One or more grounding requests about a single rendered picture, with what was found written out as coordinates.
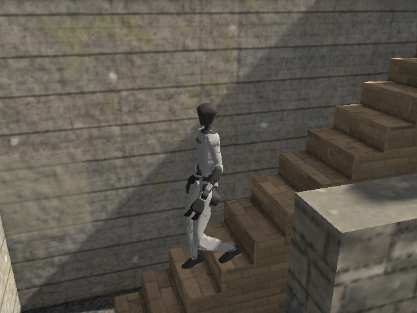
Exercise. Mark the right robot shin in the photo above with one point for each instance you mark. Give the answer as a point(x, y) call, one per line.
point(192, 246)

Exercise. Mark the left robot shin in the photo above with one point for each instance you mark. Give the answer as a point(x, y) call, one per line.
point(212, 244)

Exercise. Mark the robot shin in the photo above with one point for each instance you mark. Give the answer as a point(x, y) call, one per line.
point(212, 244)
point(192, 246)

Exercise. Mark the robot right forearm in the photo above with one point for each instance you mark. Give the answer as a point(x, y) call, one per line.
point(197, 172)

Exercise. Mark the robot left forearm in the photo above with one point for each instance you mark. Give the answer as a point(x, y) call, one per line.
point(207, 187)

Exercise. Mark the left robot hand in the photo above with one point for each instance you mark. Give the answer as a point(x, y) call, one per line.
point(198, 207)

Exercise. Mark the right robot hand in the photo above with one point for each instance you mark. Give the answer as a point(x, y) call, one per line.
point(191, 180)

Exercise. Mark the left robot upper arm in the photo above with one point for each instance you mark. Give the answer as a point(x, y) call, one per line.
point(213, 143)

